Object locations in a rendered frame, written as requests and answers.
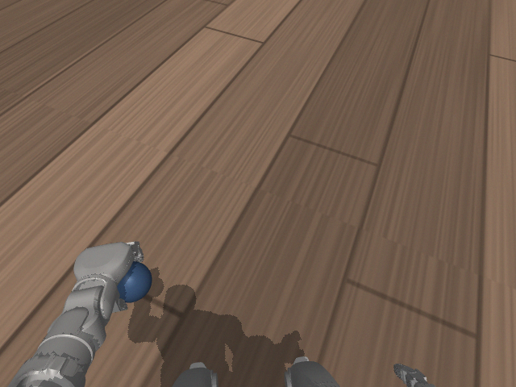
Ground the right robot hand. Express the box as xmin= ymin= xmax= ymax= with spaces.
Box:
xmin=393 ymin=364 xmax=435 ymax=387

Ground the left robot arm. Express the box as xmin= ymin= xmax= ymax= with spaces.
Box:
xmin=7 ymin=275 xmax=118 ymax=387

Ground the left robot hand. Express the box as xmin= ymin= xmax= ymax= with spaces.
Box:
xmin=73 ymin=241 xmax=144 ymax=313

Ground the ball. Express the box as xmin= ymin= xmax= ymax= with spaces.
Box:
xmin=117 ymin=261 xmax=152 ymax=303

